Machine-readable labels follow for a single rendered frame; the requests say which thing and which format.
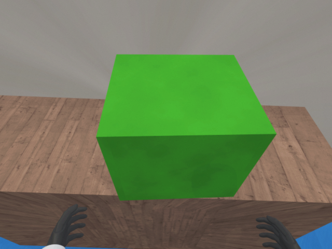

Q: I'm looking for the robot left hand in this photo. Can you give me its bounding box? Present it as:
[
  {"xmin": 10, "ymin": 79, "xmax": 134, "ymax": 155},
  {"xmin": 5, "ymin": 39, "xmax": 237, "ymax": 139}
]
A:
[{"xmin": 46, "ymin": 204, "xmax": 87, "ymax": 247}]

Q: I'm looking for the pedestal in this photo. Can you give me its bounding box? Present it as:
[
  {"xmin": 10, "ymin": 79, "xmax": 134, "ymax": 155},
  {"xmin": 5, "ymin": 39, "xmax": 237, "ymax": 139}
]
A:
[{"xmin": 0, "ymin": 95, "xmax": 332, "ymax": 249}]

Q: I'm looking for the carton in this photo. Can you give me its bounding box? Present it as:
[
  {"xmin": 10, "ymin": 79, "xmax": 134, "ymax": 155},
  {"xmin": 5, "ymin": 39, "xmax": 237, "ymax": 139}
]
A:
[{"xmin": 96, "ymin": 54, "xmax": 276, "ymax": 201}]

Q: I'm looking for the robot right hand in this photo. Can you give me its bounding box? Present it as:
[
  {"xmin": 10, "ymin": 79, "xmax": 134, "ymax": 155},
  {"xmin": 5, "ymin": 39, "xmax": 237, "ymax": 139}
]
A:
[{"xmin": 256, "ymin": 215, "xmax": 301, "ymax": 249}]

